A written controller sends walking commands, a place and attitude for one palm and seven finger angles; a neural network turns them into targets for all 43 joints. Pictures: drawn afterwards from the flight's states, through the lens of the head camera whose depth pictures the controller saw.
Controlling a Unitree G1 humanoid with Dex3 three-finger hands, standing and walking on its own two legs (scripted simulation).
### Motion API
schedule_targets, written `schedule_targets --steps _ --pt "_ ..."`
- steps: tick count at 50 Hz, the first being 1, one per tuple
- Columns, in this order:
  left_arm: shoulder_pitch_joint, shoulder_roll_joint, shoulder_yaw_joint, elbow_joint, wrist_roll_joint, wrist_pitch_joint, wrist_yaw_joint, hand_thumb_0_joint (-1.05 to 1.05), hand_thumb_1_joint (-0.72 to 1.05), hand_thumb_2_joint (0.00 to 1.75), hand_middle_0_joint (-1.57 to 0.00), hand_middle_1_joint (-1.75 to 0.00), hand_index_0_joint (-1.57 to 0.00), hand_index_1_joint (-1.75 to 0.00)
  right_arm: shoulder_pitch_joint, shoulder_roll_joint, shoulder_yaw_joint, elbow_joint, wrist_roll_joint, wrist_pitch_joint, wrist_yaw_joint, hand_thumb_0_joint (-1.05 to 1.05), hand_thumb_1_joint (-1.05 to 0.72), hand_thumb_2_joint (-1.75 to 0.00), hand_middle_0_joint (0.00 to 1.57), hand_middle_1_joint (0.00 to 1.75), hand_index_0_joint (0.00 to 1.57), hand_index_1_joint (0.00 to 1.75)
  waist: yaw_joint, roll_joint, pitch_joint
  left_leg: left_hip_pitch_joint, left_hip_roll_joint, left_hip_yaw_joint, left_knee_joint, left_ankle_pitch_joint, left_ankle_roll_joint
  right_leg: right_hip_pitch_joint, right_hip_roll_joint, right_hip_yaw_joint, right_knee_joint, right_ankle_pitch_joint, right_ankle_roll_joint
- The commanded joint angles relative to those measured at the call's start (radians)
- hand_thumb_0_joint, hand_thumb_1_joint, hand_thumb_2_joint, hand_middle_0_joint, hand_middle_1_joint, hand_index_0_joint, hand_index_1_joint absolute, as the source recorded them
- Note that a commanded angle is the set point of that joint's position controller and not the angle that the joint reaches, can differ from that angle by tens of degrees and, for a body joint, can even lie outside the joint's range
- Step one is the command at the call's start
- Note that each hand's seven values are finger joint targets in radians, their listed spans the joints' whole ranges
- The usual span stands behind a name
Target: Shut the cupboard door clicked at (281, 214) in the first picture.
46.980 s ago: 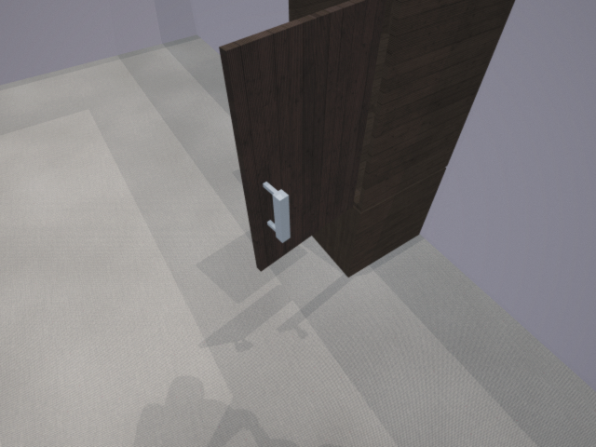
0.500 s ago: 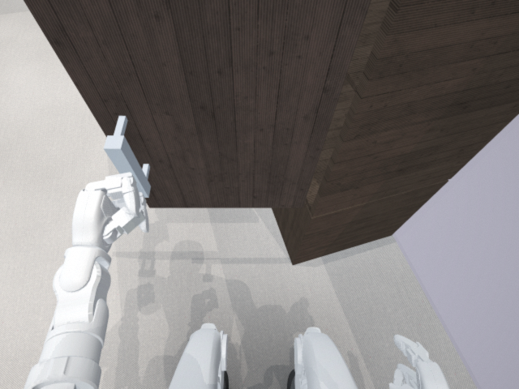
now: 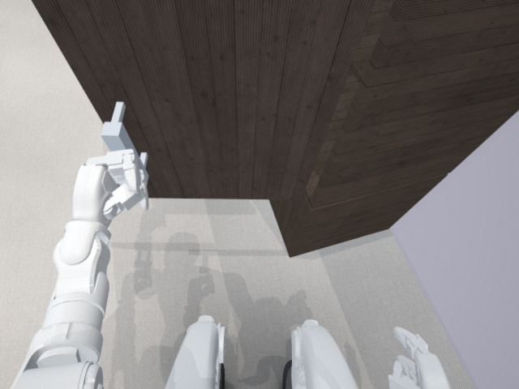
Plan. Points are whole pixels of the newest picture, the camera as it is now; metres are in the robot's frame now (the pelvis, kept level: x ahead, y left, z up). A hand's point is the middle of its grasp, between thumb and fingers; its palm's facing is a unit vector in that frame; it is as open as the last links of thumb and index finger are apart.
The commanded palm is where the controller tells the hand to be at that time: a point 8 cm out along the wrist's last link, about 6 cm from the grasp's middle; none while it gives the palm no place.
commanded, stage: push the door shut along its arc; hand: left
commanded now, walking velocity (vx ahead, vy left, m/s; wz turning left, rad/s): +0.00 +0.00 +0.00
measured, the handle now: (130, 147) +0.47 +0.22 +0.03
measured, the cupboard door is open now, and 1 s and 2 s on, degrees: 74 52 42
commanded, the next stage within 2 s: pull the fist back off the door in 1.66 s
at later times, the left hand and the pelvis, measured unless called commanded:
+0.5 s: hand (146, 156) +0.46 +0.19 +0.03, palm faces -0.15 -0.99 -0.05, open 3.1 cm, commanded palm +0.46 +0.22 +0.03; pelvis -0.01 +0.01 -0.01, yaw +0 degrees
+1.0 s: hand (182, 125) +0.52 +0.15 +0.03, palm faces -0.30 -0.95 -0.05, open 3.1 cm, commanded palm +0.53 +0.18 +0.03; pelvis -0.01 +0.01 -0.02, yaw -2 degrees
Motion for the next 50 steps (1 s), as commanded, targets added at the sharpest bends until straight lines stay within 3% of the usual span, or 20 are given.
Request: schedule_targets --steps 1,5,10,12,14,19,20,22,26,27,29,32,37,38,40,41,42,47,48,50 --pt "-0.386 0.224 0.061 -0.124 -0.007 -0.061 -0.034 0.00 0.90 0.90 -1.30 -1.50 -1.30 -1.50 0.092 -0.164 -0.061 -0.075 0.005 -0.028 -0.017 0.00 -0.90 -0.90 0.20 0.30 0.20 0.30 -0.033 0.068 -0.437 0.317 -0.019 -0.023 -0.183 0.202 0.019 0.181 0.032 0.028 -0.188 0.181 -0.034" --pt "-0.453 0.194 0.018 -0.094 -0.007 -0.026 -0.079 0.00 0.90 0.90 -1.30 -1.50 -1.30 -1.50 0.112 -0.166 -0.065 -0.070 0.011 -0.017 -0.009 0.00 -0.90 -0.90 0.20 0.30 0.20 0.30 -0.052 0.089 -0.467 0.360 -0.014 -0.030 -0.182 0.258 0.018 0.165 0.027 0.022 -0.186 0.231 -0.034" --pt "-0.554 0.248 0.057 -0.024 -0.008 -0.019 -0.101 0.00 0.90 0.90 -1.30 -1.50 -1.30 -1.50 0.138 -0.173 -0.066 -0.051 0.013 -0.008 -0.011 0.00 -0.90 -0.90 0.20 0.30 0.20 0.30 -0.069 0.045 -0.453 0.324 -0.013 -0.034 -0.167 0.249 0.025 0.165 0.028 0.024 -0.188 0.226 -0.031" --pt "-0.586 0.262 0.063 -0.011 -0.006 -0.033 -0.107 0.00 0.90 0.90 -1.30 -1.50 -1.30 -1.50 0.144 -0.174 -0.063 -0.047 0.010 -0.008 -0.009 0.00 -0.90 -0.90 0.20 0.30 0.20 0.30 -0.068 0.067 -0.467 0.339 -0.013 -0.038 -0.166 0.266 0.023 0.151 0.030 0.020 -0.179 0.230 -0.036" --pt "-0.618 0.234 0.034 0.017 0.001 -0.039 -0.116 0.00 0.90 0.90 -1.30 -1.50 -1.30 -1.50 0.153 -0.173 -0.066 -0.039 0.010 -0.006 -0.005 0.00 -0.90 -0.90 0.20 0.30 0.20 0.30 -0.080 0.080 -0.466 0.353 -0.013 -0.045 -0.165 0.260 0.023 0.123 0.029 0.016 -0.178 0.215 -0.036" --pt "-0.753 0.270 0.025 0.076 0.021 -0.050 -0.140 0.00 0.90 0.90 -1.30 -1.50 -1.30 -1.50 0.172 -0.187 -0.064 -0.019 0.008 0.002 -0.004 0.00 -0.90 -0.90 0.20 0.30 0.20 0.30 -0.109 0.105 -0.456 0.358 -0.011 -0.055 -0.160 0.215 0.027 0.065 0.033 0.013 -0.177 0.171 -0.040" --pt "-0.754 0.257 0.011 0.103 0.025 -0.043 -0.146 0.00 0.90 0.90 -1.30 -1.50 -1.30 -1.50 0.175 -0.187 -0.063 -0.019 0.010 0.003 -0.002 0.00 -0.90 -0.90 0.20 0.30 0.20 0.30 -0.112 0.099 -0.452 0.354 -0.013 -0.057 -0.161 0.203 0.027 0.061 0.034 0.013 -0.180 0.162 -0.041" --pt "-0.787 0.288 0.026 0.118 0.026 -0.043 -0.158 0.00 0.90 0.90 -1.30 -1.50 -1.30 -1.50 0.184 -0.195 -0.063 -0.011 0.009 0.005 -0.004 0.00 -0.90 -0.90 0.20 0.30 0.20 0.30 -0.115 0.126 -0.477 0.376 -0.011 -0.062 -0.155 0.226 0.026 0.042 0.035 0.009 -0.172 0.173 -0.045" --pt "-0.886 0.251 -0.021 0.146 0.032 -0.029 -0.170 0.00 0.90 0.90 -1.30 -1.50 -1.30 -1.50 0.200 -0.198 -0.059 -0.006 0.007 0.009 -0.002 0.00 -0.90 -0.90 0.20 0.30 0.20 0.30 -0.148 0.149 -0.470 0.399 -0.011 -0.086 -0.152 0.208 0.027 -0.029 0.038 -0.006 -0.157 0.156 -0.048" --pt "-0.896 0.278 -0.005 0.171 0.039 -0.023 -0.169 0.00 0.90 0.90 -1.30 -1.50 -1.30 -1.50 0.200 -0.205 -0.059 0.000 0.006 0.012 -0.002 0.00 -0.90 -0.90 0.20 0.30 0.20 0.30 -0.146 0.153 -0.469 0.398 -0.006 -0.088 -0.154 0.196 0.024 -0.037 0.037 -0.003 -0.157 0.150 -0.047" --pt "-0.925 0.269 -0.020 0.189 0.048 -0.009 -0.166 0.00 0.90 0.90 -1.30 -1.50 -1.30 -1.50 0.207 -0.207 -0.058 0.000 0.005 0.017 0.001 0.00 -0.90 -0.90 0.20 0.30 0.20 0.30 -0.162 0.152 -0.467 0.396 -0.007 -0.093 -0.150 0.192 0.026 -0.058 0.038 -0.006 -0.155 0.148 -0.047" --pt "-0.969 0.327 0.018 0.194 0.061 -0.006 -0.162 0.00 0.90 0.90 -1.30 -1.50 -1.30 -1.50 0.221 -0.213 -0.055 0.001 0.001 0.019 0.001 0.00 -0.90 -0.90 0.20 0.30 0.20 0.30 -0.159 0.166 -0.515 0.398 -0.006 -0.095 -0.135 0.213 0.027 -0.055 0.039 -0.006 -0.142 0.155 -0.049" --pt "-1.039 0.307 -0.012 0.199 0.079 0.006 -0.161 0.00 0.90 0.90 -1.30 -1.50 -1.30 -1.50 0.240 -0.212 -0.053 0.004 -0.007 0.027 0.010 0.00 -0.90 -0.90 0.20 0.30 0.20 0.30 -0.178 0.219 -0.544 0.447 0.001 -0.113 -0.124 0.260 0.021 -0.103 0.040 -0.013 -0.129 0.175 -0.050" --pt "-1.021 0.330 0.007 0.228 0.082 0.017 -0.162 0.00 0.90 0.90 -1.30 -1.50 -1.30 -1.50 0.244 -0.214 -0.051 0.004 -0.006 0.032 0.012 0.00 -0.90 -0.90 0.20 0.30 0.20 0.30 -0.173 0.198 -0.533 0.427 0.001 -0.114 -0.128 0.248 0.020 -0.089 0.042 -0.016 -0.130 0.167 -0.052" --pt "-1.046 0.344 0.008 0.233 0.089 0.028 -0.166 0.00 0.90 0.90 -1.30 -1.50 -1.30 -1.50 0.247 -0.212 -0.047 0.001 -0.005 0.036 0.013 0.00 -0.90 -0.90 0.20 0.30 0.20 0.30 -0.181 0.202 -0.533 0.402 -0.001 -0.102 -0.115 0.256 0.026 -0.075 0.044 -0.012 -0.131 0.174 -0.051" --pt "-1.060 0.366 0.033 0.243 0.086 0.033 -0.166 0.00 0.90 0.90 -1.30 -1.50 -1.30 -1.50 0.255 -0.213 -0.044 -0.002 -0.007 0.036 0.013 0.00 -0.90 -0.90 0.20 0.30 0.20 0.30 -0.188 0.173 -0.538 0.383 -0.001 -0.102 -0.105 0.262 0.033 -0.066 0.048 -0.012 -0.127 0.179 -0.050" --pt "-1.077 0.404 0.056 0.238 0.089 0.036 -0.168 0.00 0.90 0.90 -1.30 -1.50 -1.30 -1.50 0.257 -0.215 -0.043 -0.002 -0.007 0.039 0.011 0.00 -0.90 -0.90 0.20 0.30 0.20 0.30 -0.183 0.191 -0.549 0.382 0.002 -0.099 -0.101 0.282 0.032 -0.057 0.047 -0.009 -0.125 0.190 -0.050" --pt "-1.080 0.423 0.073 0.222 0.091 0.048 -0.184 0.00 0.90 0.90 -1.30 -1.50 -1.30 -1.50 0.268 -0.209 -0.040 -0.011 -0.009 0.043 0.018 0.00 -0.90 -0.90 0.20 0.30 0.20 0.30 -0.178 0.215 -0.593 0.398 0.005 -0.093 -0.084 0.351 0.031 -0.037 0.052 -0.006 -0.118 0.229 -0.048" --pt "-1.067 0.439 0.083 0.229 0.094 0.051 -0.186 0.00 0.90 0.90 -1.30 -1.50 -1.30 -1.50 0.272 -0.208 -0.039 -0.010 -0.009 0.047 0.019 0.00 -0.90 -0.90 0.20 0.30 0.20 0.30 -0.172 0.201 -0.587 0.392 0.006 -0.094 -0.085 0.355 0.030 -0.024 0.053 -0.007 -0.119 0.231 -0.049" --pt "-1.081 0.432 0.073 0.241 0.095 0.064 -0.192 0.00 0.90 0.90 -1.30 -1.50 -1.30 -1.50 0.273 -0.206 -0.037 -0.012 -0.007 0.049 0.020 0.00 -0.90 -0.90 0.20 0.30 0.20 0.30 -0.187 0.180 -0.557 0.353 0.006 -0.083 -0.079 0.332 0.037 -0.014 0.056 -0.002 -0.128 0.228 -0.045"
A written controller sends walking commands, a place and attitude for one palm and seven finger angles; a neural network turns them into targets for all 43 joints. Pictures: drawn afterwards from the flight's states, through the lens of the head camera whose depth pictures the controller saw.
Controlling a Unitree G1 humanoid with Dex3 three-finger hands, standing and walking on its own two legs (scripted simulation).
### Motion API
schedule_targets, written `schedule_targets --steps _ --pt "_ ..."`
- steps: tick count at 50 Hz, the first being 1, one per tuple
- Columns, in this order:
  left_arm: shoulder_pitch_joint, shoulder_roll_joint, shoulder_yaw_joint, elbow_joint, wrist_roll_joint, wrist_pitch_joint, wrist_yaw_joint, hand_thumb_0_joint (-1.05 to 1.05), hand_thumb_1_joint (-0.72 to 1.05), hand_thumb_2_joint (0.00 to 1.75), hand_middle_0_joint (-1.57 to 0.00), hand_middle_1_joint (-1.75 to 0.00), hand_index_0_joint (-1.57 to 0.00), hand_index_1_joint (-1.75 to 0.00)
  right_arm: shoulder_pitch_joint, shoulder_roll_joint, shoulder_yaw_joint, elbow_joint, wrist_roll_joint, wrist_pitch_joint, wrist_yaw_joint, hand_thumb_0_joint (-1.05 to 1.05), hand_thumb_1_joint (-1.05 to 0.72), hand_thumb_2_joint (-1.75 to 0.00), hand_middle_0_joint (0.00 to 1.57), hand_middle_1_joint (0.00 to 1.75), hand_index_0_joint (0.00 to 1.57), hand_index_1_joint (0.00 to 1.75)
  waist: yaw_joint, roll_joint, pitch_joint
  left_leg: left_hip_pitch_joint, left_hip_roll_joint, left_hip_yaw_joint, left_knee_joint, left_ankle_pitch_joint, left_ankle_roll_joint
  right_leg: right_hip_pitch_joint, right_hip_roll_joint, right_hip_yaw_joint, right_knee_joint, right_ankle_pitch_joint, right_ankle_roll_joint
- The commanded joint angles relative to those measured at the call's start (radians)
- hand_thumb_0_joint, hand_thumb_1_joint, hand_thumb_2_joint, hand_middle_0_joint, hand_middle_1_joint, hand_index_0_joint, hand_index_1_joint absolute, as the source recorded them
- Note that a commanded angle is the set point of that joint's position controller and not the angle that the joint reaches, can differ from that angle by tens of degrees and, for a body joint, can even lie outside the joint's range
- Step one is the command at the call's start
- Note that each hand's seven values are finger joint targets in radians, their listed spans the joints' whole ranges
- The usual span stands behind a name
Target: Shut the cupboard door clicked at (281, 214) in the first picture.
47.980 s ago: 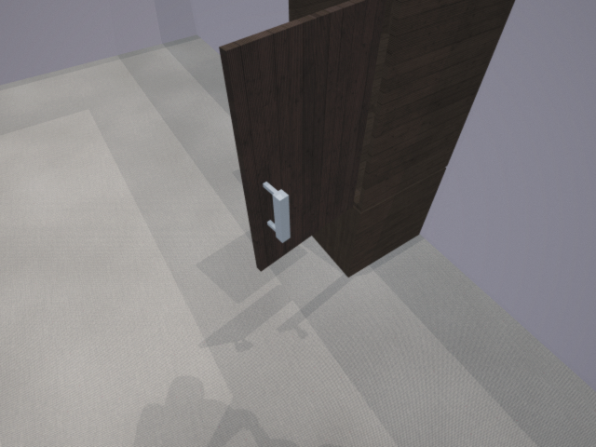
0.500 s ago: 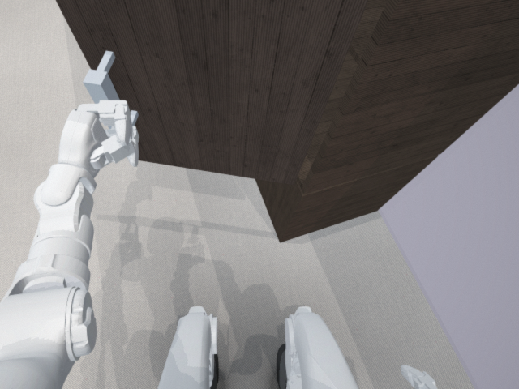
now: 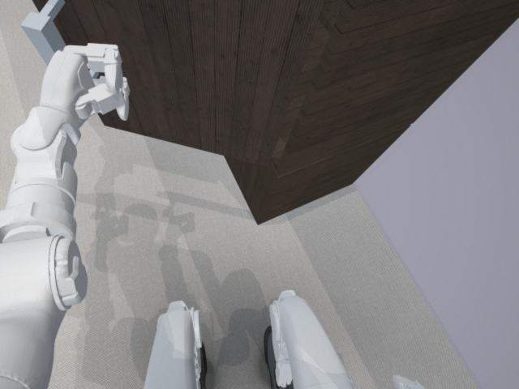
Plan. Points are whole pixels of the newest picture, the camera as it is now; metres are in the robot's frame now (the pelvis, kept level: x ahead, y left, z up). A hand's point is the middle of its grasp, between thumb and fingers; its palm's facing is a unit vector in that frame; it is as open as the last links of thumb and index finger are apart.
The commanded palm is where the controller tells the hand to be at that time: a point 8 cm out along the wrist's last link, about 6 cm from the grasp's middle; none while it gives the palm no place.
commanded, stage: push the door shut along its arc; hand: left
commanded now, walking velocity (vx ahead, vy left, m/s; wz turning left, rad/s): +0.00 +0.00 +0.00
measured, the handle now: (69, 54) +0.59 +0.23 +0.05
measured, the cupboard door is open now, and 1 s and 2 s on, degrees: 52 42 42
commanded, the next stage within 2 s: pull the fist back off the door in 0.66 s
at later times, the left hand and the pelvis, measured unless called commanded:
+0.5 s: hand (135, 74) +0.55 +0.13 +0.06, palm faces -0.35 -0.94 -0.06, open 2.9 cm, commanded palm +0.58 +0.15 +0.06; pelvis +0.00 -0.01 -0.01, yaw -1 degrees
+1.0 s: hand (152, 55) +0.60 +0.12 +0.06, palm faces +0.12 -0.99 +0.01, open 2.9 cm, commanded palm +0.57 +0.12 +0.06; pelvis -0.01 +0.00 -0.02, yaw -1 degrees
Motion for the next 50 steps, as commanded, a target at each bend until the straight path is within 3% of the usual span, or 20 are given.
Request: schedule_targets --steps 1,2,6,7,10,14,17,19,21,24,27,32,38,39,40,42,44,45,48,50 --pt "-0.503 0.225 0.043 -0.207 -0.015 -0.056 -0.016 0.00 0.90 0.90 -1.30 -1.50 -1.30 -1.50 0.174 -0.198 -0.069 -0.050 0.005 -0.013 -0.016 0.00 -0.90 -0.90 0.20 0.30 0.20 0.30 -0.040 0.153 -0.573 0.545 -0.011 -0.071 -0.169 0.343 0.019 0.160 0.039 0.004 -0.171 0.212 -0.061" --pt "-0.529 0.214 0.027 -0.205 -0.011 -0.050 -0.017 0.00 0.90 0.90 -1.30 -1.50 -1.30 -1.50 0.174 -0.198 -0.069 -0.044 0.003 -0.012 -0.016 0.00 -0.90 -0.90 0.20 0.30 0.20 0.30 -0.051 0.155 -0.576 0.547 -0.009 -0.073 -0.165 0.349 0.020 0.154 0.039 0.005 -0.172 0.218 -0.059" --pt "-0.489 0.254 0.067 -0.156 -0.007 -0.026 -0.028 0.00 0.90 0.90 -1.30 -1.50 -1.30 -1.50 0.189 -0.198 -0.066 -0.055 0.004 -0.010 -0.017 0.00 -0.90 -0.90 0.20 0.30 0.20 0.30 -0.042 0.134 -0.569 0.506 -0.012 -0.059 -0.154 0.361 0.026 0.180 0.042 0.007 -0.167 0.233 -0.060" --pt "-0.499 0.234 0.045 -0.150 -0.004 -0.018 -0.032 0.00 0.90 0.90 -1.30 -1.50 -1.30 -1.50 0.184 -0.196 -0.063 -0.054 0.004 -0.009 -0.016 0.00 -0.90 -0.90 0.20 0.30 0.20 0.30 -0.048 0.143 -0.562 0.492 -0.011 -0.056 -0.148 0.346 0.026 0.171 0.042 0.009 -0.169 0.224 -0.057" --pt "-0.533 0.281 0.065 -0.110 0.013 0.001 -0.033 0.00 0.90 0.90 -1.30 -1.50 -1.30 -1.50 0.195 -0.198 -0.059 -0.053 0.003 -0.008 -0.021 0.00 -0.90 -0.90 0.20 0.30 0.20 0.30 -0.066 0.100 -0.524 0.413 -0.009 -0.043 -0.127 0.311 0.035 0.183 0.044 0.018 -0.167 0.216 -0.052" --pt "-0.564 0.299 0.070 -0.159 0.009 -0.003 -0.052 0.00 0.90 0.90 -1.30 -1.50 -1.30 -1.50 0.197 -0.199 -0.062 -0.056 -0.002 -0.017 -0.023 0.00 -0.90 -0.90 0.20 0.30 0.20 0.30 -0.055 0.153 -0.607 0.459 -0.010 -0.045 -0.114 0.365 0.031 0.198 0.045 0.021 -0.155 0.255 -0.054" --pt "-0.623 0.284 0.040 -0.161 0.010 0.008 -0.072 0.00 0.90 0.90 -1.30 -1.50 -1.30 -1.50 0.206 -0.201 -0.064 -0.044 0.001 -0.022 -0.029 0.00 -0.90 -0.90 0.20 0.30 0.20 0.30 -0.083 0.145 -0.609 0.455 -0.007 -0.044 -0.101 0.350 0.035 0.181 0.048 0.022 -0.158 0.251 -0.050" --pt "-0.664 0.266 0.016 -0.181 0.012 0.020 -0.077 0.00 0.90 0.90 -1.30 -1.50 -1.30 -1.50 0.207 -0.202 -0.065 -0.038 0.001 -0.028 -0.031 0.00 -0.90 -0.90 0.20 0.30 0.20 0.30 -0.087 0.185 -0.625 0.484 -0.008 -0.051 -0.100 0.347 0.033 0.152 0.046 0.019 -0.158 0.238 -0.052" --pt "-0.714 0.226 -0.022 -0.175 0.012 0.029 -0.080 0.00 0.90 0.90 -1.30 -1.50 -1.30 -1.50 0.211 -0.201 -0.064 -0.026 0.001 -0.036 -0.034 0.00 -0.90 -0.90 0.20 0.30 0.20 0.30 -0.110 0.195 -0.613 0.504 -0.008 -0.057 -0.093 0.341 0.036 0.103 0.048 0.014 -0.158 0.224 -0.055" --pt "-0.782 0.249 -0.025 -0.141 0.021 0.055 -0.078 0.00 0.90 0.90 -1.30 -1.50 -1.30 -1.50 0.218 -0.208 -0.058 -0.011 0.001 -0.045 -0.044 0.00 -0.90 -0.90 0.20 0.30 0.20 0.30 -0.131 0.190 -0.584 0.478 -0.007 -0.060 -0.086 0.297 0.036 0.076 0.051 0.009 -0.158 0.190 -0.054" --pt "-0.829 0.205 -0.061 -0.113 0.023 0.069 -0.079 0.00 0.90 0.90 -1.30 -1.50 -1.30 -1.50 0.217 -0.208 -0.054 0.001 -0.003 -0.061 -0.048 0.00 -0.90 -0.90 0.20 0.30 0.20 0.30 -0.150 0.220 -0.582 0.493 -0.009 -0.067 -0.082 0.284 0.035 0.028 0.053 0.000 -0.153 0.173 -0.059" --pt "-0.891 0.195 -0.078 -0.140 0.027 0.080 -0.079 0.00 0.90 0.90 -1.30 -1.50 -1.30 -1.50 0.221 -0.214 -0.054 0.013 -0.016 -0.080 -0.050 0.00 -0.90 -0.90 0.20 0.30 0.20 0.30 -0.160 0.283 -0.627 0.556 -0.007 -0.085 -0.071 0.325 0.030 -0.032 0.056 -0.017 -0.127 0.185 -0.066" --pt "-0.928 0.179 -0.101 -0.076 0.053 0.113 -0.069 0.00 0.90 0.90 -1.30 -1.50 -1.30 -1.50 0.223 -0.218 -0.045 0.026 -0.018 -0.092 -0.049 0.00 -0.90 -0.90 0.20 0.30 0.20 0.30 -0.188 0.279 -0.565 0.524 -0.004 -0.096 -0.075 0.251 0.028 -0.088 0.058 -0.031 -0.122 0.146 -0.069" --pt "-0.908 0.222 0.103 -0.093 -0.021 0.125 0.126 0.00 0.90 0.90 -1.30 -1.50 -1.30 -1.50 0.284 -0.200 -0.026 -0.019 -0.047 -0.095 -0.041 0.00 -0.90 -0.90 0.20 0.30 0.20 0.30 -0.119 0.275 -0.555 0.454 0.011 -0.108 -0.111 0.210 0.022 -0.053 0.045 -0.030 -0.113 0.138 -0.058" --pt "-0.861 0.181 0.074 -0.067 0.009 0.129 0.221 0.00 0.90 0.90 -1.30 -1.50 -1.30 -1.50 0.273 -0.195 -0.029 -0.017 -0.055 -0.093 -0.023 0.00 -0.90 -0.90 0.20 0.30 0.20 0.30 -0.120 0.280 -0.562 0.454 0.014 -0.122 -0.128 0.195 0.013 -0.053 0.044 -0.034 -0.104 0.129 -0.054" --pt "-0.833 0.105 0.075 -0.075 0.016 0.122 0.329 0.00 0.90 0.90 -1.30 -1.50 -1.30 -1.50 0.282 -0.189 -0.042 -0.016 -0.070 -0.084 0.004 0.00 -0.90 -0.90 0.20 0.30 0.20 0.30 -0.119 0.260 -0.570 0.493 0.021 -0.149 -0.151 0.197 0.000 -0.082 0.038 -0.045 -0.094 0.129 -0.047" --pt "-0.819 0.098 0.100 -0.135 0.045 0.091 0.453 0.00 0.90 0.90 -1.30 -1.50 -1.30 -1.50 0.297 -0.182 -0.050 -0.022 -0.088 -0.075 0.028 0.00 -0.90 -0.90 0.20 0.30 0.20 0.30 -0.101 0.251 -0.606 0.495 0.017 -0.137 -0.156 0.228 -0.006 -0.033 0.035 -0.039 -0.102 0.141 -0.040" --pt "-0.824 0.084 0.095 -0.183 0.074 0.060 0.519 0.00 0.90 0.90 -1.30 -1.50 -1.30 -1.50 0.297 -0.173 -0.053 -0.027 -0.100 -0.075 0.042 0.00 -0.90 -0.90 0.20 0.30 0.20 0.30 -0.092 0.286 -0.638 0.513 0.012 -0.127 -0.152 0.253 -0.009 -0.023 0.034 -0.034 -0.105 0.150 -0.039" --pt "-0.767 0.092 0.044 -0.233 0.206 -0.026 0.613 0.00 0.90 0.90 -1.30 -1.50 -1.30 -1.50 0.309 -0.169 -0.069 -0.016 -0.111 -0.058 0.082 0.00 -0.90 -0.90 0.20 0.30 0.20 0.30 -0.084 0.323 -0.712 0.597 0.015 -0.128 -0.152 0.339 -0.029 -0.003 0.034 -0.034 -0.100 0.177 -0.047" --pt "-0.750 0.089 0.019 -0.229 0.232 -0.049 0.599 0.00 0.90 0.90 -1.30 -1.50 -1.30 -1.50 0.315 -0.172 -0.078 -0.011 -0.105 -0.039 0.094 0.00 -0.90 -0.90 0.20 0.30 0.20 0.30 -0.101 0.276 -0.704 0.579 0.010 -0.106 -0.160 0.326 -0.019 0.065 0.037 -0.025 -0.133 0.186 -0.046"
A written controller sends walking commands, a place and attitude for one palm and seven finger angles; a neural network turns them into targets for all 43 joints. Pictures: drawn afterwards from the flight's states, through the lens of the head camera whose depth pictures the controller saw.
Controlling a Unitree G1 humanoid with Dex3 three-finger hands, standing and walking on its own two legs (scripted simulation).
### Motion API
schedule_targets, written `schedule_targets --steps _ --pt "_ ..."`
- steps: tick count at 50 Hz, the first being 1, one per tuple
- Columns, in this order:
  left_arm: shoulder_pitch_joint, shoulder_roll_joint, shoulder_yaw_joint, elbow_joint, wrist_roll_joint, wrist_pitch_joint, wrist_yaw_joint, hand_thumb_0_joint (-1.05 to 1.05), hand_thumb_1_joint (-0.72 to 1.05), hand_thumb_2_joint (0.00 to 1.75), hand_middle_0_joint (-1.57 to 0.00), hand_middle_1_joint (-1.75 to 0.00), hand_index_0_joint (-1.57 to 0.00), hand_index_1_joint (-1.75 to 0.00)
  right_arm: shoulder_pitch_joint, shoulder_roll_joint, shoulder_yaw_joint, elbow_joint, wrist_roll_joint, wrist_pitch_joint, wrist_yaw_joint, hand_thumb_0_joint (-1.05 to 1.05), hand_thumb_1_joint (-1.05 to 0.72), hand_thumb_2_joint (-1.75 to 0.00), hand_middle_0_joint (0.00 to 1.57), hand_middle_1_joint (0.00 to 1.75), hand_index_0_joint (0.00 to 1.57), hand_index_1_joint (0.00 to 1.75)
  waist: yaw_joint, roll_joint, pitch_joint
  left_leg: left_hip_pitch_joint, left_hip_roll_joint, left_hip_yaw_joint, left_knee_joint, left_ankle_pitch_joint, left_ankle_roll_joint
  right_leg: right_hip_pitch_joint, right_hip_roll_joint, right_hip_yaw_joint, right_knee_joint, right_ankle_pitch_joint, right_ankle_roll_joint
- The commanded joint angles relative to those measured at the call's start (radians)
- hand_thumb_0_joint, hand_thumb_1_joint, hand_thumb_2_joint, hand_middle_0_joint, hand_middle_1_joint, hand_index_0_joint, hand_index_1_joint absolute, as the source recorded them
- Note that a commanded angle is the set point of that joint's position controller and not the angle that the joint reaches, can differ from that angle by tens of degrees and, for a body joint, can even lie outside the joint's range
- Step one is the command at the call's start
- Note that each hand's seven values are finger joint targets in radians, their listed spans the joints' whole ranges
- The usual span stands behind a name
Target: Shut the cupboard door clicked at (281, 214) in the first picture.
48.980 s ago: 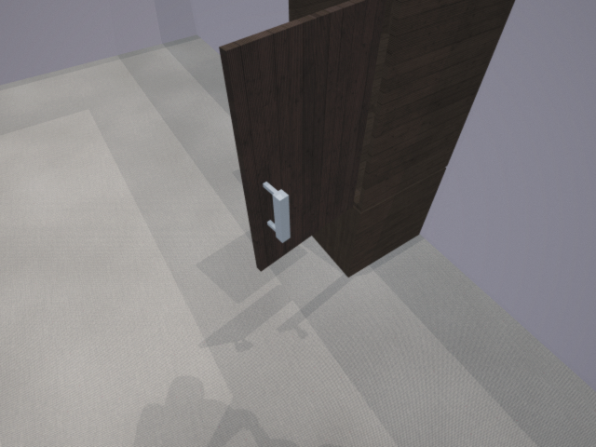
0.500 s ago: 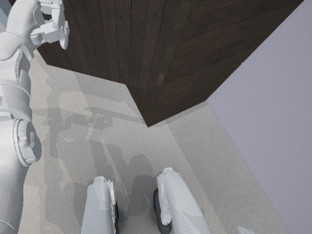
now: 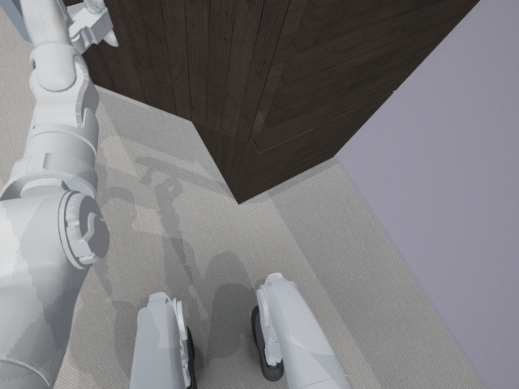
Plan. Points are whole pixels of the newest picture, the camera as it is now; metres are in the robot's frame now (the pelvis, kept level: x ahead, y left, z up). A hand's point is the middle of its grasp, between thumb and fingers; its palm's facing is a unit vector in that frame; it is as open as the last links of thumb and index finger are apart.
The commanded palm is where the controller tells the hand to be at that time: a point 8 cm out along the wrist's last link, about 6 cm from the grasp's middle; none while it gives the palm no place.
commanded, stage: pull the fist back off the door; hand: left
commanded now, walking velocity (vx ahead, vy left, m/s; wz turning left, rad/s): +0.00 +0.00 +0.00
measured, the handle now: out of the picture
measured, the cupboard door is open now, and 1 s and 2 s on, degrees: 42 42 42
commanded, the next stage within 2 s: draw the hand back to the body in 0.64 s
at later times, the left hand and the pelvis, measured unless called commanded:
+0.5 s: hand (109, 74) +0.52 +0.13 +0.07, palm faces +0.12 -0.99 -0.01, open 3.1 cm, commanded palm +0.49 +0.16 +0.08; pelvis +0.03 -0.02 +0.05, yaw +3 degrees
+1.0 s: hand (70, 83) +0.46 +0.14 +0.13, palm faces +0.12 -0.99 -0.07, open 3.1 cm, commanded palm +0.42 +0.19 +0.14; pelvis +0.04 -0.01 +0.08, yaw +2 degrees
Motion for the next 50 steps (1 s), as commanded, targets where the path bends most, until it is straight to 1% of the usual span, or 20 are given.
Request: schedule_targets --steps 1,3,6,7,10,13,17,22,26,27,28,31,32,36,38,40,42,43,46,50 --pt "-0.488 0.165 -0.041 -0.244 0.072 -0.133 0.029 0.00 0.90 0.90 -1.30 -1.50 -1.30 -1.50 0.233 -0.222 -0.098 -0.017 0.007 0.024 0.014 0.00 -0.90 -0.90 0.20 0.30 0.20 0.30 -0.032 0.229 -0.704 0.724 0.001 -0.088 -0.233 0.310 -0.009 0.254 0.030 -0.011 -0.199 0.176 -0.050" --pt "-0.482 0.144 -0.041 -0.231 0.022 -0.123 -0.015 0.00 0.90 0.90 -1.30 -1.50 -1.30 -1.50 0.222 -0.221 -0.099 -0.020 0.022 0.032 0.008 0.00 -0.90 -0.90 0.20 0.30 0.20 0.30 -0.035 0.185 -0.684 0.672 -0.010 -0.066 -0.250 0.264 0.000 0.334 0.033 -0.001 -0.237 0.176 -0.043" --pt "-0.399 0.214 0.057 -0.181 -0.046 -0.116 -0.050 0.00 0.90 0.90 -1.30 -1.50 -1.30 -1.50 0.214 -0.219 -0.088 -0.028 0.033 0.036 -0.010 0.00 -0.90 -0.90 0.20 0.30 0.20 0.30 -0.005 0.093 -0.627 0.564 -0.020 -0.033 -0.268 0.217 0.014 0.451 0.035 0.021 -0.273 0.172 -0.037" --pt "-0.379 0.190 0.049 -0.192 -0.059 -0.126 -0.053 0.00 0.90 0.90 -1.30 -1.50 -1.30 -1.50 0.204 -0.208 -0.086 -0.034 0.036 0.035 -0.013 0.00 -0.90 -0.90 0.20 0.30 0.20 0.30 0.002 0.093 -0.621 0.550 -0.022 -0.023 -0.268 0.238 0.017 0.474 0.034 0.027 -0.277 0.195 -0.035" --pt "-0.239 0.153 0.059 -0.169 -0.059 -0.171 -0.041 0.00 0.90 0.90 -1.30 -1.50 -1.30 -1.50 0.196 -0.193 -0.091 -0.040 0.032 0.037 -0.010 0.00 -0.90 -0.90 0.20 0.30 0.20 0.30 0.023 0.031 -0.562 0.517 -0.022 -0.002 -0.269 0.267 0.020 0.508 0.033 0.032 -0.280 0.241 -0.032" --pt "-0.116 0.104 0.034 -0.179 -0.045 -0.226 -0.040 0.00 0.90 0.90 -1.30 -1.50 -1.30 -1.50 0.180 -0.183 -0.101 -0.046 0.031 0.044 0.000 0.00 -0.90 -0.90 0.20 0.30 0.20 0.30 0.054 0.037 -0.556 0.535 -0.026 0.015 -0.270 0.320 0.015 0.533 0.028 0.038 -0.270 0.311 -0.035" --pt "0.018 0.005 -0.031 -0.180 -0.059 -0.240 -0.069 0.00 0.90 0.90 -1.30 -1.50 -1.30 -1.50 0.158 -0.182 -0.119 -0.062 0.045 0.067 0.005 0.00 -0.90 -0.90 0.20 0.30 0.20 0.30 0.063 -0.011 -0.514 0.529 -0.037 0.040 -0.291 0.316 0.014 0.588 0.023 0.048 -0.290 0.362 -0.034" --pt "-0.049 -0.057 -0.080 -0.373 -0.121 -0.292 -0.087 0.00 0.90 0.90 -1.30 -1.50 -1.30 -1.50 0.113 -0.182 -0.141 -0.063 0.058 0.071 -0.013 0.00 -0.90 -0.90 0.20 0.30 0.20 0.30 0.063 0.029 -0.589 0.641 -0.045 0.038 -0.297 0.332 0.010 0.598 0.012 0.055 -0.301 0.382 -0.030" --pt "-0.092 -0.111 -0.154 -0.502 -0.117 -0.362 -0.072 0.00 0.90 0.90 -1.30 -1.50 -1.30 -1.50 0.085 -0.176 -0.149 -0.047 0.057 0.064 -0.027 0.00 -0.90 -0.90 0.20 0.30 0.20 0.30 0.057 0.078 -0.637 0.761 -0.044 0.026 -0.292 0.402 0.006 0.561 0.008 0.047 -0.286 0.416 -0.033" --pt "-0.046 -0.113 -0.155 -0.480 -0.105 -0.367 -0.067 0.00 0.90 0.90 -1.30 -1.50 -1.30 -1.50 0.076 -0.175 -0.153 -0.039 0.057 0.065 -0.027 0.00 -0.90 -0.90 0.20 0.30 0.20 0.30 0.071 0.098 -0.638 0.777 -0.042 0.022 -0.292 0.409 -0.001 0.547 0.007 0.043 -0.282 0.409 -0.035" --pt "-0.024 -0.111 -0.152 -0.472 -0.101 -0.371 -0.061 0.00 0.90 0.90 -1.30 -1.50 -1.30 -1.50 0.067 -0.175 -0.151 -0.038 0.055 0.066 -0.027 0.00 -0.90 -0.90 0.20 0.30 0.20 0.30 0.078 0.097 -0.629 0.777 -0.043 0.021 -0.293 0.412 -0.001 0.546 0.006 0.042 -0.281 0.407 -0.036" --pt "-0.015 -0.138 -0.179 -0.346 -0.074 -0.348 -0.046 0.00 0.90 0.90 -1.30 -1.50 -1.30 -1.50 0.057 -0.176 -0.145 -0.023 0.056 0.078 -0.033 0.00 -0.90 -0.90 0.20 0.30 0.20 0.30 0.049 0.036 -0.513 0.724 -0.043 0.016 -0.299 0.355 0.002 0.500 0.008 0.033 -0.290 0.352 -0.034" --pt "-0.019 -0.110 -0.153 -0.300 -0.068 -0.336 -0.037 0.00 0.90 0.90 -1.30 -1.50 -1.30 -1.50 0.047 -0.179 -0.143 -0.022 0.054 0.084 -0.035 0.00 -0.90 -0.90 0.20 0.30 0.20 0.30 0.048 0.012 -0.484 0.681 -0.045 0.018 -0.301 0.317 0.003 0.502 0.006 0.035 -0.295 0.328 -0.031" --pt "0.010 -0.112 -0.127 -0.207 -0.079 -0.296 -0.026 0.00 0.90 0.90 -1.30 -1.50 -1.30 -1.50 0.020 -0.179 -0.131 -0.050 0.056 0.094 -0.039 0.00 -0.90 -0.90 0.20 0.30 0.20 0.30 0.062 -0.026 -0.460 0.623 -0.054 0.024 -0.312 0.268 0.007 0.518 0.006 0.038 -0.302 0.290 -0.034" --pt "0.009 -0.093 -0.108 -0.217 -0.086 -0.301 -0.028 0.00 0.90 0.90 -1.30 -1.50 -1.30 -1.50 0.008 -0.178 -0.127 -0.060 0.055 0.097 -0.040 0.00 -0.90 -0.90 0.20 0.30 0.20 0.30 0.075 -0.013 -0.493 0.624 -0.055 0.024 -0.310 0.282 0.004 0.530 0.006 0.040 -0.291 0.302 -0.035" --pt "0.075 -0.029 -0.051 -0.370 -0.104 -0.325 -0.036 0.00 0.90 0.90 -1.30 -1.50 -1.30 -1.50 -0.005 -0.176 -0.128 -0.104 0.059 0.099 -0.037 0.00 -0.90 -0.90 0.20 0.30 0.20 0.30 0.149 0.045 -0.642 0.712 -0.056 0.035 -0.336 0.360 -0.003 0.638 0.004 0.052 -0.289 0.373 -0.041" --pt "0.173 -0.024 -0.060 -0.536 -0.124 -0.334 -0.053 0.00 0.90 0.90 -1.30 -1.50 -1.30 -1.50 -0.013 -0.170 -0.131 -0.139 0.070 0.099 -0.036 0.00 -0.90 -0.90 0.20 0.30 0.20 0.30 0.187 0.090 -0.763 0.840 -0.051 0.038 -0.368 0.473 -0.010 0.719 0.006 0.052 -0.299 0.469 -0.043" --pt "0.243 -0.027 -0.067 -0.591 -0.132 -0.322 -0.063 0.00 0.90 0.90 -1.30 -1.50 -1.30 -1.50 -0.012 -0.167 -0.132 -0.149 0.079 0.101 -0.035 0.00 -0.90 -0.90 0.20 0.30 0.20 0.30 0.196 0.047 -0.773 0.865 -0.047 0.037 -0.389 0.490 -0.012 0.765 0.008 0.048 -0.317 0.489 -0.042" --pt "0.400 -0.078 -0.122 -0.715 -0.164 -0.252 -0.094 0.00 0.90 0.90 -1.30 -1.50 -1.30 -1.50 -0.005 -0.159 -0.132 -0.174 0.106 0.101 -0.045 0.00 -0.90 -0.90 0.20 0.30 0.20 0.30 0.188 -0.048 -0.690 0.862 -0.046 0.052 -0.457 0.457 0.000 0.879 0.016 0.050 -0.396 0.513 -0.032" --pt "0.518 -0.130 -0.169 -0.778 -0.215 -0.151 -0.119 0.00 0.90 0.90 -1.30 -1.50 -1.30 -1.50 -0.015 -0.155 -0.127 -0.181 0.135 0.094 -0.081 0.00 -0.90 -0.90 0.20 0.30 0.20 0.30 0.163 -0.190 -0.423 0.801 -0.052 0.071 -0.564 0.288 0.016 0.945 0.014 0.051 -0.539 0.398 -0.014"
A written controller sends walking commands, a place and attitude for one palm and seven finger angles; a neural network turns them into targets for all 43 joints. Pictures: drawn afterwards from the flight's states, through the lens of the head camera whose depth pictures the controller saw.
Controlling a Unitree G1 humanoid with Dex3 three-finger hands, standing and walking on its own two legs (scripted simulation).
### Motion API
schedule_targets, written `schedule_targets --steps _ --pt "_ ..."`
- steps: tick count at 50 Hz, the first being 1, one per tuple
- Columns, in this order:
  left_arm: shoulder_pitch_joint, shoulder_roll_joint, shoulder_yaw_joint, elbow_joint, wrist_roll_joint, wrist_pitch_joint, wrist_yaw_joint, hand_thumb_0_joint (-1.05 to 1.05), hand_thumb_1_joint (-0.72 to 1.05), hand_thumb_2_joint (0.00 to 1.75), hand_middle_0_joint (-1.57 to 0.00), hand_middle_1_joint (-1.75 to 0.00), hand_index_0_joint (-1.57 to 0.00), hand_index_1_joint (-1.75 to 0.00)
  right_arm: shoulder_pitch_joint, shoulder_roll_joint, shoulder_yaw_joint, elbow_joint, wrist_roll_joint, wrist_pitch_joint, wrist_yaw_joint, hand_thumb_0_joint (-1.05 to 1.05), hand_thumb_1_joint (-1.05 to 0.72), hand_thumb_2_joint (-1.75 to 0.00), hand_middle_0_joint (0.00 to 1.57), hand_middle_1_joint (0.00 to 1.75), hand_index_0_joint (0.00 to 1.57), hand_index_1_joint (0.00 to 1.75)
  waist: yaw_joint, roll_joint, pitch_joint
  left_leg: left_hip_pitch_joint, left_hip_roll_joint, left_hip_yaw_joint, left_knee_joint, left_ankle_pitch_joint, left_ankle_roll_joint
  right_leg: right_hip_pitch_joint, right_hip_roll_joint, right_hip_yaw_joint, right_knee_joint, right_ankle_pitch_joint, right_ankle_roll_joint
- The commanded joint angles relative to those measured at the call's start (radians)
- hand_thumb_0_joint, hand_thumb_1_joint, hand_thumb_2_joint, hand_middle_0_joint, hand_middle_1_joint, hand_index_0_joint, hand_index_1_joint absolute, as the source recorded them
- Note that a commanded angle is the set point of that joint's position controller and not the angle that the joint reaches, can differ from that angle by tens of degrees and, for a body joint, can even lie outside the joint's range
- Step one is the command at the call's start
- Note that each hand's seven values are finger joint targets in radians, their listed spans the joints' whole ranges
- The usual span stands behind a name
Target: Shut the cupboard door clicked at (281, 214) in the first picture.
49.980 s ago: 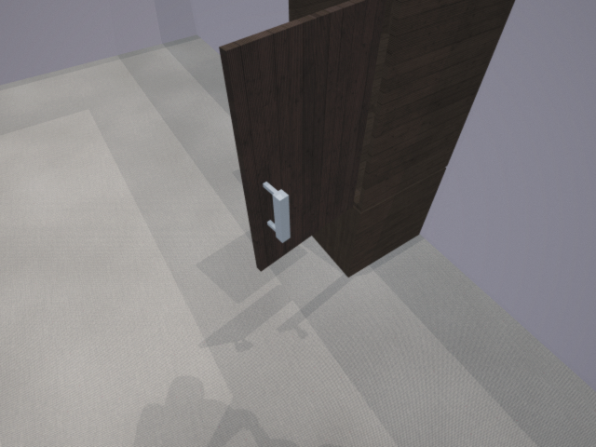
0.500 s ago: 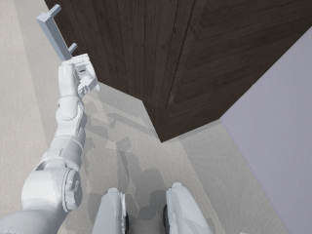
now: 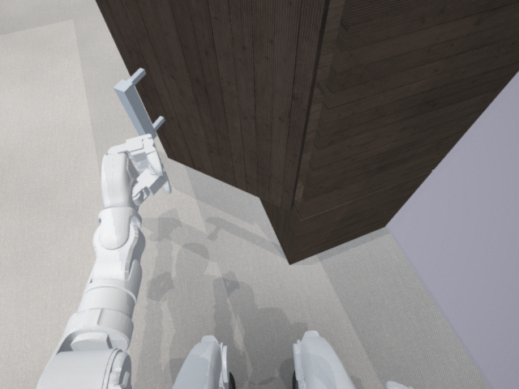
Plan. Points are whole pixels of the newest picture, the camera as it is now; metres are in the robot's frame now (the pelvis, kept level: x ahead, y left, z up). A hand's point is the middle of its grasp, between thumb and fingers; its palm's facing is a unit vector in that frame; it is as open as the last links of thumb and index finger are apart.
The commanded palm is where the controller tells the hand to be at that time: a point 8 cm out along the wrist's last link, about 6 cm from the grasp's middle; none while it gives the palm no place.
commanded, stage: draw the hand back to the body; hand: left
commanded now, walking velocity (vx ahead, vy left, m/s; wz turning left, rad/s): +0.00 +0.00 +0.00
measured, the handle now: (144, 106) +0.63 +0.21 +0.00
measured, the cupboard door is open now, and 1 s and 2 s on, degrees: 42 42 42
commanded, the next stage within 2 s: step back with the hand held close in 1.34 s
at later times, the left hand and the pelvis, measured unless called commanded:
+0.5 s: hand (42, 222) +0.31 +0.22 +0.16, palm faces +0.21 -0.95 -0.25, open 3.2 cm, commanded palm +0.27 +0.26 +0.18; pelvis +0.03 +0.01 +0.08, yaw +2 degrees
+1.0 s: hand out of the picture +0.22 +0.29 +0.28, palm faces +0.52 -0.74 -0.42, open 6.4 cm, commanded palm +0.17 +0.31 +0.28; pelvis +0.05 +0.01 +0.11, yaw +2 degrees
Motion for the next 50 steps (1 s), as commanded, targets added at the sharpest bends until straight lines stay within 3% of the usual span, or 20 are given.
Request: schedule_targets --steps 1,4,7,11,13,14,16,20,22,26,28,30,34,37,39,41,45,48,50 --pt "-0.222 0.123 -0.028 -0.310 -0.057 0.011 -0.027 0.00 0.90 0.90 -1.30 -1.50 -1.30 -1.50 0.047 -0.161 -0.055 -0.138 0.035 -0.056 -0.052 0.00 -0.90 -0.90 0.20 0.30 0.20 0.30 -0.031 -0.185 -0.365 0.298 -0.040 0.000 -0.255 0.223 0.032 0.463 0.022 -0.012 -0.323 0.325 -0.003" --pt "-0.179 0.118 -0.035 -0.322 -0.074 0.000 -0.040 0.00 0.90 0.90 -1.30 -1.50 -1.30 -1.50 0.017 -0.159 -0.045 -0.122 0.036 -0.082 -0.069 0.00 -0.90 -0.90 0.20 0.30 0.20 0.30 -0.021 -0.153 -0.259 0.336 -0.042 -0.005 -0.305 0.161 0.032 0.438 0.017 -0.014 -0.378 0.220 -0.007" --pt "-0.095 0.122 -0.054 -0.327 -0.063 -0.013 -0.069 0.00 0.90 0.90 -1.30 -1.50 -1.30 -1.50 -0.003 -0.156 -0.040 -0.120 0.038 -0.102 -0.073 0.00 -0.90 -0.90 0.20 0.30 0.20 0.30 -0.002 -0.065 -0.191 0.417 -0.039 -0.013 -0.356 0.165 0.025 0.422 0.018 -0.035 -0.398 0.210 -0.021" --pt "0.061 0.161 -0.042 -0.460 -0.079 0.011 -0.109 0.00 0.90 0.90 -1.22 -1.41 -1.22 -1.41 -0.040 -0.158 -0.035 -0.164 0.049 -0.119 -0.070 0.00 -0.90 -0.90 0.20 0.30 0.20 0.30 0.048 0.063 -0.242 0.545 -0.038 -0.017 -0.414 0.261 0.017 0.503 0.021 -0.049 -0.405 0.292 -0.037" --pt "0.133 0.174 -0.019 -0.545 -0.106 0.036 -0.120 0.00 0.90 0.90 -1.16 -1.35 -1.16 -1.35 -0.072 -0.149 -0.032 -0.186 0.054 -0.129 -0.071 0.00 -0.90 -0.90 0.20 0.30 0.20 0.30 0.067 0.059 -0.248 0.578 -0.035 -0.014 -0.441 0.316 0.016 0.561 0.020 -0.052 -0.419 0.348 -0.035" --pt "0.171 0.242 -0.060 -0.613 0.002 0.104 -0.041 0.00 0.90 0.90 -1.13 -1.32 -1.13 -1.32 -0.103 -0.128 -0.041 -0.208 0.055 -0.090 -0.091 0.00 -0.90 -0.90 0.20 0.30 0.20 0.30 0.086 0.051 -0.297 0.657 -0.043 -0.011 -0.498 0.335 0.011 0.628 0.001 -0.014 -0.463 0.347 -0.044" --pt "0.245 0.219 -0.056 -0.727 0.003 0.182 0.021 0.00 0.90 0.90 -1.08 -1.26 -1.08 -1.26 -0.124 -0.117 -0.031 -0.251 0.055 -0.080 -0.116 0.00 -0.90 -0.90 0.20 0.30 0.20 0.30 0.071 -0.008 -0.222 0.653 -0.039 -0.015 -0.531 0.344 0.017 0.661 0.001 -0.027 -0.503 0.363 -0.037" --pt "0.301 0.232 -0.055 -0.836 0.026 0.271 0.083 0.00 0.90 0.90 -0.97 -1.14 -0.97 -1.14 -0.166 -0.113 -0.014 -0.251 0.053 -0.079 -0.145 0.00 -0.90 -0.90 0.20 0.30 0.20 0.30 0.063 -0.012 -0.112 0.719 -0.028 -0.020 -0.600 0.358 0.021 0.710 -0.003 -0.036 -0.572 0.375 -0.034" --pt "0.350 0.236 -0.046 -0.869 0.028 0.300 0.099 0.00 0.90 0.90 -0.92 -1.08 -0.92 -1.08 -0.175 -0.111 -0.007 -0.246 0.050 -0.089 -0.156 0.00 -0.90 -0.90 0.20 0.30 0.20 0.30 0.068 -0.036 -0.087 0.764 -0.025 -0.022 -0.632 0.400 0.024 0.753 -0.004 -0.041 -0.603 0.409 -0.033" --pt "0.446 0.212 -0.060 -0.945 0.033 0.345 0.106 0.00 0.90 0.90 -0.81 -0.96 -0.81 -0.96 -0.189 -0.108 0.008 -0.232 0.045 -0.117 -0.155 0.00 -0.90 -0.90 0.20 0.30 0.20 0.30 0.079 0.010 -0.046 0.852 -0.023 -0.026 -0.691 0.470 0.018 0.814 -0.007 -0.051 -0.662 0.440 -0.033" --pt "0.503 0.209 -0.042 -0.952 0.030 0.365 0.107 0.00 0.90 0.90 -0.75 -0.90 -0.75 -0.90 -0.197 -0.105 0.014 -0.221 0.042 -0.125 -0.150 0.00 -0.90 -0.90 0.20 0.30 0.20 0.30 0.086 -0.023 -0.005 0.866 -0.020 -0.027 -0.721 0.471 0.015 0.837 -0.007 -0.055 -0.689 0.448 -0.030" --pt "0.552 0.221 -0.011 -0.989 0.029 0.374 0.108 0.00 0.90 0.90 -0.69 -0.84 -0.69 -0.84 -0.208 -0.103 0.016 -0.216 0.037 -0.134 -0.147 0.00 -0.90 -0.90 0.20 0.30 0.20 0.30 0.094 -0.049 0.004 0.888 -0.017 -0.024 -0.745 0.494 0.015 0.871 -0.008 -0.058 -0.711 0.469 -0.028" --pt "0.620 0.273 0.073 -1.071 0.027 0.379 0.108 0.00 0.90 0.90 -0.58 -0.72 -0.58 -0.72 -0.231 -0.097 0.023 -0.203 0.032 -0.148 -0.140 0.00 -0.90 -0.90 0.20 0.30 0.20 0.30 0.115 -0.033 0.031 0.908 -0.017 -0.021 -0.787 0.526 0.014 0.925 -0.012 -0.058 -0.751 0.486 -0.027" --pt "0.639 0.302 0.116 -1.181 0.029 0.371 0.113 0.00 0.90 0.90 -0.50 -0.63 -0.50 -0.63 -0.240 -0.091 0.026 -0.192 0.026 -0.175 -0.136 0.00 -0.90 -0.90 0.20 0.30 0.20 0.30 0.123 0.046 0.017 0.940 -0.018 -0.021 -0.803 0.566 0.009 0.956 -0.016 -0.056 -0.769 0.499 -0.027" --pt "0.682 0.311 0.143 -1.222 0.031 0.367 0.120 0.00 0.90 0.90 -0.45 -0.57 -0.45 -0.57 -0.240 -0.087 0.026 -0.182 0.023 -0.192 -0.132 0.00 -0.90 -0.90 0.20 0.30 0.20 0.30 0.128 0.058 0.020 0.952 -0.017 -0.024 -0.810 0.591 0.006 0.965 -0.013 -0.060 -0.776 0.504 -0.027" --pt "0.743 0.339 0.190 -1.248 0.029 0.366 0.123 0.00 0.90 0.90 -0.39 -0.51 -0.39 -0.51 -0.243 -0.092 0.019 -0.172 0.019 -0.209 -0.128 0.00 -0.90 -0.90 0.20 0.30 0.20 0.30 0.136 0.015 0.023 0.949 -0.019 -0.018 -0.810 0.600 0.010 0.981 -0.010 -0.060 -0.789 0.527 -0.023" --pt "0.817 0.345 0.238 -1.305 0.026 0.352 0.126 0.00 0.90 0.90 -0.28 -0.39 -0.28 -0.39 -0.241 -0.088 0.011 -0.161 0.021 -0.222 -0.122 0.00 -0.90 -0.90 0.20 0.30 0.20 0.30 0.140 0.026 0.038 0.951 -0.021 -0.010 -0.818 0.595 0.007 0.983 -0.011 -0.062 -0.793 0.523 -0.021" --pt "0.870 0.368 0.296 -1.299 0.019 0.345 0.126 0.00 0.90 0.90 -0.20 -0.30 -0.20 -0.30 -0.246 -0.091 0.003 -0.154 0.025 -0.228 -0.122 0.00 -0.90 -0.90 0.20 0.30 0.20 0.30 0.147 -0.018 0.069 0.936 -0.022 -0.002 -0.824 0.553 0.011 0.978 -0.010 -0.060 -0.805 0.507 -0.018" --pt "0.870 0.301 0.238 -1.232 0.022 0.350 0.117 0.00 0.90 0.90 -0.20 -0.30 -0.20 -0.30 -0.239 -0.096 0.000 -0.141 0.025 -0.226 -0.122 0.00 -0.90 -0.90 0.20 0.30 0.20 0.30 0.130 -0.043 0.134 0.926 -0.022 0.003 -0.835 0.501 0.013 0.932 -0.009 -0.064 -0.819 0.459 -0.012"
